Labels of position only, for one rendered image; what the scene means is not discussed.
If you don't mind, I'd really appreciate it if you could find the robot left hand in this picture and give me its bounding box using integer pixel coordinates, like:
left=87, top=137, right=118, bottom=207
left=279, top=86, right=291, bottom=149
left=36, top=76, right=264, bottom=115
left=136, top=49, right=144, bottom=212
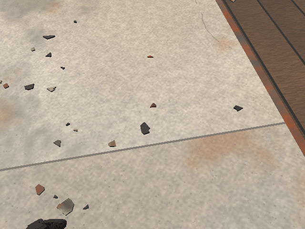
left=26, top=219, right=67, bottom=229

